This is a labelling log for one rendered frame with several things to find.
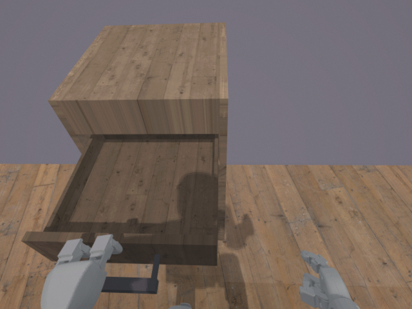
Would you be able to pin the drawer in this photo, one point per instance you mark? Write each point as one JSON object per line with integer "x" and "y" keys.
{"x": 155, "y": 193}

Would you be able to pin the robot left hand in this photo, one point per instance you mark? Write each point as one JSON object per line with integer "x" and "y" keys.
{"x": 75, "y": 284}

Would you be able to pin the cabinet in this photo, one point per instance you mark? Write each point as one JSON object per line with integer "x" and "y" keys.
{"x": 151, "y": 79}

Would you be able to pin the robot right hand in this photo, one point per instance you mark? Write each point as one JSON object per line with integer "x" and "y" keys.
{"x": 318, "y": 292}

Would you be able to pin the handle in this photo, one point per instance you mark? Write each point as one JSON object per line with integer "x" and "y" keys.
{"x": 134, "y": 285}

